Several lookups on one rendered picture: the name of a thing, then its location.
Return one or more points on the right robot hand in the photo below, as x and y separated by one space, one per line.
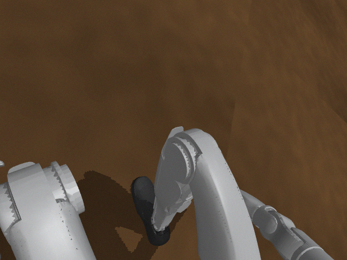
251 202

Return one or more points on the right robot arm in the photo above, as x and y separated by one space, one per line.
290 242

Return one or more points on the right robot foot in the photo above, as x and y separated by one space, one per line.
144 196

